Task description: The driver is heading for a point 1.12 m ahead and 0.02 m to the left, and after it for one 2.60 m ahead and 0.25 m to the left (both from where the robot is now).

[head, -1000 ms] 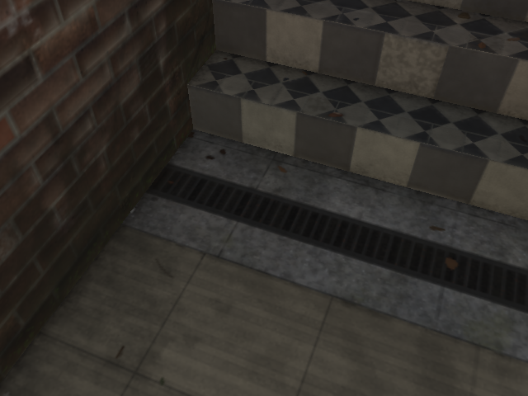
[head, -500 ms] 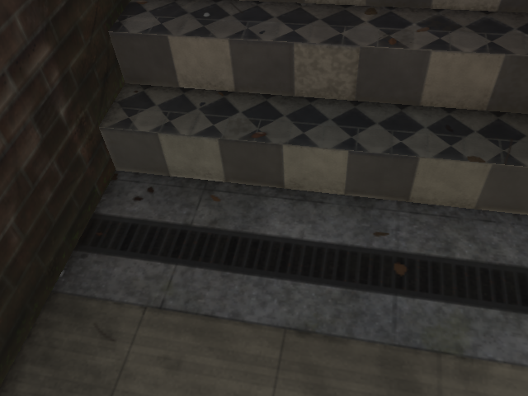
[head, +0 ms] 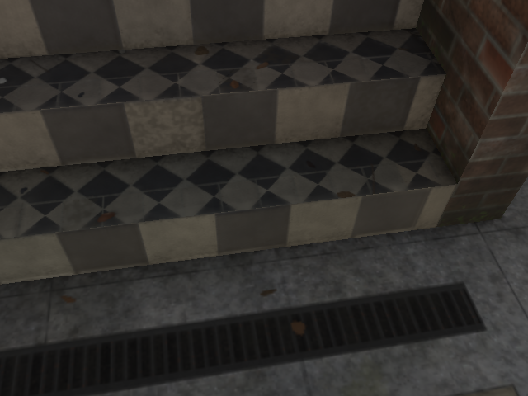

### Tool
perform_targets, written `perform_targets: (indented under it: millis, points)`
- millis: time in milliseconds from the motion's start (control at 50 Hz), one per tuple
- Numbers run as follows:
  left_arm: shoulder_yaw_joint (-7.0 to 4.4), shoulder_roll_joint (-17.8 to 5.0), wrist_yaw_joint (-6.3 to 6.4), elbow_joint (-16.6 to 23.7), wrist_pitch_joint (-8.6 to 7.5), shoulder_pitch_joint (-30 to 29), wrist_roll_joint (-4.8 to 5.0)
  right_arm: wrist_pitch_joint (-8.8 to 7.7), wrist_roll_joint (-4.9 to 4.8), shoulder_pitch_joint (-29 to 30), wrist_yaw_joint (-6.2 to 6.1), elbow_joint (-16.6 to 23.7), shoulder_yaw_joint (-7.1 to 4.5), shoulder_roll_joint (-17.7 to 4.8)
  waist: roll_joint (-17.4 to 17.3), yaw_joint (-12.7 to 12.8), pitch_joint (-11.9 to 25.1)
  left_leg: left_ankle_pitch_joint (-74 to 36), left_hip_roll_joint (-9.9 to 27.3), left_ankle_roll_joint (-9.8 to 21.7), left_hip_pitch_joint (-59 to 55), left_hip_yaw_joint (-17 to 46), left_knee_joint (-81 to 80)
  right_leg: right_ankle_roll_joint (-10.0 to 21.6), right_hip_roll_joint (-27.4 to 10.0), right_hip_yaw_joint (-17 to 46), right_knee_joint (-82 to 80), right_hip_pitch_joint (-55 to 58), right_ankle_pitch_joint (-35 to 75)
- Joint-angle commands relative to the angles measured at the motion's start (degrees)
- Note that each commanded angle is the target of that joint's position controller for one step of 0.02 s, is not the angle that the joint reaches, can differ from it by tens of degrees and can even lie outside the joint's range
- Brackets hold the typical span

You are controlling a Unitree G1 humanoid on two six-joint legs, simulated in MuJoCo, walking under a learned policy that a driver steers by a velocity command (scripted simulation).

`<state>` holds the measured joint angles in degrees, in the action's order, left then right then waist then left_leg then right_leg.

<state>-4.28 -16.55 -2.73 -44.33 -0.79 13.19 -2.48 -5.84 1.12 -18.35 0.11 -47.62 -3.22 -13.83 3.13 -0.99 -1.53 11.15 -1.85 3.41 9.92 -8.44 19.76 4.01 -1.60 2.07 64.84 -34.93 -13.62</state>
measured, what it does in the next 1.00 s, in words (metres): walks ahead: right foot, then left foot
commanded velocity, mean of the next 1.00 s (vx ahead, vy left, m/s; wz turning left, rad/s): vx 0.50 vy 0.00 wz -0.16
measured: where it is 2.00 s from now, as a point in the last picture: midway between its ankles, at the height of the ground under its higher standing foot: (268, 200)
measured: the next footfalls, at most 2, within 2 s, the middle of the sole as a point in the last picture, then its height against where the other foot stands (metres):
right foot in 0.28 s outside the picture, level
left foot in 0.80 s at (255, 336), level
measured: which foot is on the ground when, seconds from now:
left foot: down 0.00-0.28, up 0.30-0.78, down 0.80-1.00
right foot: up 0.00-0.26, down 0.28-0.84, up 0.86-1.00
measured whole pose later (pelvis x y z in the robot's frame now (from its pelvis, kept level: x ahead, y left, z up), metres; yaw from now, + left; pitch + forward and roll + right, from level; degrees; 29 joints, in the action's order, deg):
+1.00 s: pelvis +0.55 -0.04 +0.00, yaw -7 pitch +0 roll +0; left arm -1.6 -14.0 -0.8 -57.0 -4.9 11.8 -1.8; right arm -5.8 1.5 -13.9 0.8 -54.7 -2.4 -13.3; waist 1.5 0.3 -3.0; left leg 7.4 -3.0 5.3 14.1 -4.7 21.0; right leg 3.4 -1.8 0.6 63.2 -25.6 -15.6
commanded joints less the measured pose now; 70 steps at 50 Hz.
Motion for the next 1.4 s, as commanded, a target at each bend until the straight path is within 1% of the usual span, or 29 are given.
perform_targets:
  millis: [20, 100, 200, 240, 280, 300, 320, 340, 380, 440, 560, 740, 800, 820, 840, 860, 880, 900, 940, 1000, 1040, 1160, 1220, 1260, 1280, 1300, 1320, 1340, 1400]
  points:
    - [0.5, 0.0, -0.91, 4.15, 0.08, -1.13, -0.01, -1.35, -0.08, -1.01, 0.24, 2.01, -0.62, -4.34, -6.75, 1.3, -0.84, -11.77, 16.68, 6.65, -2.41, 9.76, -11.88, -0.66, -2.73, 1.54, -2.15, -6.83, 6.0]
    - [1.87, 1.95, -1.52, 6.63, -0.63, -9.55, 0.17, -1.24, -0.01, -4.11, 0.33, 0.1, -0.41, -4.84, -6.8, -0.49, -2.28, -16.89, 14.35, 5.19, -2.11, 3.06, -11.64, -0.52, -1.51, -1.93, -17.23, -2.97, 13.98]
    - [2.39, 1.23, -1.35, 8.24, -1.09, -16.03, -0.15, 0.02, -0.13, -9.69, -0.34, -3.66, -0.61, -7.41, -7.1, -2.17, -4.06, -23.13, 17.04, 5.32, -10.16, 1.9, -9.74, 1.67, 0.4, -6.64, -29.4, 1.68, 7.31]
    - [2.04, 0.35, -0.76, 7.22, -1.59, -13.49, -0.64, 0.96, -0.13, -10.53, -0.54, -5.04, -0.68, -8.58, -8.36, -0.42, -1.9, -40.34, 17.35, 4.8, -13.6, 0.57, -2.09, 3.63, 3.35, -8.59, -32.53, 7.65, 1.48]
    - [0.8, -2.01, 0.14, 1.82, -2.86, 1.42, -1.36, 1.83, -0.57, -10.56, -0.75, -5.7, -0.23, -8.43, -7.3, 6.28, 7.35, -43.83, 15.17, 3.18, -9.02, -2.35, 16.94, 6.48, 5.58, -8.1, -38.01, 28.24, 3.53]
    - [-0.55, -6.59, 1.09, -0.24, -3.18, 10.58, -2.64, 1.63, -1.67, -10.17, -0.42, -3.28, 0.73, -5.44, -1.73, 9.57, 15.16, -24.64, 12.35, 1.65, 6.62, -2.88, 33.94, 10.3, -6.91, 6.66, -38.58, 46.46, -4.0]
    - [-1.79, -11.39, 1.81, -1.21, -2.87, 13.64, -1.36, 1.34, -2.1, -12.7, 0.55, -1.01, 1.37, -1.78, 9.84, 7.58, 20.91, 20.62, 2.27, -0.38, 25.73, -0.77, 52.89, 17.11, -23.26, 34.54, -43.87, 58.47, 0.62]
    - [-1.75, -10.22, 2.36, -1.43, -2.57, 12.95, 0.51, 1.53, -1.19, -5.93, 0.05, -0.71, -0.44, -7.37, 1.58, 8.5, 17.24, 16.74, 4.0, 0.38, 30.65, 7.96, 56.25, 15.2, -20.56, 32.22, -45.23, 55.1, 7.81]
    - [-0.35, -4.93, 2.11, -2.27, -3.21, 5.53, 1.01, 0.73, -1.57, -1.73, 0.49, 0.06, 0.14, -4.98, -1.3, 4.04, 6.03, 8.03, 7.63, 0.85, 28.67, 9.05, 49.61, 11.05, -15.12, 16.86, -47.97, 40.47, 19.57]
    - [0.81, -1.16, 1.91, -3.51, -4.26, 2.8, 1.64, 3.03, 0.61, -5.35, 1.23, -2.09, 0.26, -2.81, -0.07, -0.6, 3.02, 6.07, 8.17, -0.82, 20.8, 8.51, 44.26, 8.62, -10.5, 8.89, -52.77, 29.74, 21.86]
    - [0.19, -3.61, 2.25, -8.32, -6.05, 7.08, 2.64, 3.33, 1.49, 8.39, 2.06, 2.16, 0.56, -2.24, -0.24, 0.58, -2.71, -5.93, 9.22, -3.01, 27.97, 6.81, 31.36, 8.89, -8.92, 4.79, -59.11, 28.89, 19.67]
    - [0.79, -4.77, 3.21, -13.07, -5.87, 10.15, 1.51, 2.11, 0.94, 20.97, 2.1, 5.08, 0.78, -4.06, 0.21, 2.53, -4.46, -9.76, 4.64, 0.52, 20.94, 4.73, 10.39, 5.31, -9.83, 0.78, -55.93, 37.85, 30.08]
    - [0.71, -6.21, 3.44, -13.63, -5.09, 8.92, 0.85, 0.66, 1.37, 4.92, 0.38, -0.54, -0.28, -6.24, -0.31, -4.13, 5.82, -4.45, 0.02, 3.46, 2.75, 2.75, 5.63, 3.32, -7.22, -1.51, -33.85, 39.23, 48.63]
    - [1.33, -4.94, 3.58, -12.79, -5.24, 8.75, 1.12, -0.01, 2.4, -4.15, -0.57, -2.91, -1.11, -9.19, -2.5, -7.34, 11.9, -3.84, 6.84, 5.15, -10.78, 8.95, 6.79, 2.61, -4.9, -2.46, -20.58, 30.14, 35.23]
    - [2.59, 0.55, 3.05, -11.73, -5.33, 15.31, 3.87, -0.14, 3.46, -9.01, -0.64, -3.63, -3.1, -16.16, -18.01, -5.17, 18.91, -0.02, 23.55, 13.5, -27.48, 35.85, 3.42, -0.17, 5.02, -6.56, 2.05, 8.16, 5.11]
    - [1.59, -3.52, 3.08, -13.74, -5.59, 13.95, 2.38, 0.31, 1.66, -6.12, -0.09, -3.84, -2.93, -14.12, -14.23, -4.05, 18.36, -1.73, 24.36, 14.09, -24.67, 45.63, -4.21, 1.16, 6.14, 1.21, 7.75, 3.06, -13.23]
    - [1.21, -4.05, 2.73, -13.09, -5.51, 9.59, 2.08, 0.27, 0.42, 0.53, 0.32, -2.77, -2.22, -11.33, -10.92, -0.98, 10.52, -0.16, 21.99, 12.58, -16.18, 35.38, -4.25, 1.64, 1.8, 1.99, 8.18, 2.01, -7.84]
    - [1.73, -2.65, 2.48, -12.46, -5.72, 6.46, 2.18, 0.15, 0.58, 3.45, 0.82, -2.53, -1.15, -6.89, -6.61, -0.7, 6.32, -4.65, 19.63, 11.52, -9.96, 29.43, -5.83, 1.32, -0.14, 0.96, 6.06, 2.92, -4.13]
    - [2.13, -0.97, 2.06, -12.03, -4.87, 4.15, 0.75, -0.25, 0.29, 4.29, 0.5, -4.02, -0.08, -3.86, -5.49, 1.67, 2.68, -18.74, 15.75, 8.65, -2.37, 20.36, -7.9, -0.2, -2.22, 0.11, 1.27, 7.0, -1.43]
    - [2.66, 1.53, 1.65, -12.11, -3.41, 4.42, 0.19, -1.5, -0.08, 2.58, 0.8, -6.04, 0.12, -4.72, -6.39, 3.76, 4.7, -32.76, 13.71, 8.46, 1.33, 13.28, -6.36, -1.3, -1.33, -1.56, -2.41, 10.91, -0.34]
    - [3.0, 1.79, 1.75, -10.74, -2.93, 0.38, -0.41, -1.94, -0.22, 2.28, 0.65, -6.41, 0.2, -5.28, -7.36, 3.35, 3.72, -30.02, 12.26, 7.61, 3.21, 10.88, -7.42, -2.11, -1.06, -3.49, -10.55, 11.2, 1.98]
    - [4.21, 2.53, 2.72, -7.39, -2.65, -10.96, 0.83, -1.9, -0.09, -0.19, 0.21, -7.61, -0.44, -6.97, -8.53, -0.36, 1.21, -19.99, 13.18, 7.54, 0.04, 13.89, -8.05, -3.07, 0.17, -5.69, -30.67, 12.0, 5.72]
    - [4.13, 2.68, 3.88, -8.84, -3.09, -4.94, 0.72, -1.47, -0.07, -1.14, -0.08, -8.46, -0.44, -5.81, -8.77, 1.65, 4.3, -20.58, 13.97, 8.67, 1.65, 14.43, -2.65, -1.33, 1.66, -7.18, -31.23, 19.67, 2.13]
    - [3.39, 2.32, 4.76, -11.21, -4.21, 3.55, -0.34, -1.27, -1.28, 1.47, -0.39, -7.81, -0.28, -6.1, -5.15, 6.45, 6.43, -38.68, 10.37, 6.84, 1.71, 11.32, 13.02, 0.69, 3.42, -7.54, -39.94, 27.92, 2.07]
    - [2.56, -0.24, 5.37, -12.76, -5.12, 10.41, -1.16, -1.46, -2.0, 4.33, -0.74, -6.22, 0.37, -4.43, -1.65, 9.34, 9.06, -32.32, 7.34, 4.03, 8.51, 9.43, 26.26, 2.56, -3.01, 0.3, -45.28, 36.6, 6.92]
    - [1.7, -5.57, 5.9, -12.65, -5.25, 11.53, -1.19, -1.31, -2.15, 4.18, -0.65, -4.39, 1.85, 1.5, 9.67, 6.81, 9.45, 4.32, -0.18, 0.79, 23.34, 3.65, 44.31, 7.8, -17.7, 19.33, -49.54, 43.41, 29.3]
    - [0.84, -6.91, 5.42, -14.37, -4.84, 12.78, 0.26, -0.04, -1.07, -3.75, -1.33, -7.69, 1.51, 0.13, 8.9, 3.91, 10.43, 19.53, -0.32, 0.09, 26.7, 6.88, 55.8, 15.83, -22.4, 23.73, -48.63, 39.79, 30.04]
    - [1.13, -3.02, 4.48, -13.59, -4.66, 10.22, 0.98, 0.64, 0.66, -3.66, -1.39, -9.18, 1.28, -1.14, 1.67, 2.89, 6.8, 17.35, 2.55, -0.37, 29.69, 9.18, 63.22, 16.38, -19.97, 20.46, -48.89, 35.58, 18.7]
    - [2.66, 3.03, 3.95, -13.19, -4.6, 6.32, 0.86, 1.29, 1.81, 3.99, 0.29, -6.57, 0.77, -0.18, 0.37, 1.56, -1.21, 8.14, 4.45, -1.06, 36.2, 8.88, 69.51, 10.06, -12.14, 9.66, -52.7, 25.29, 4.77]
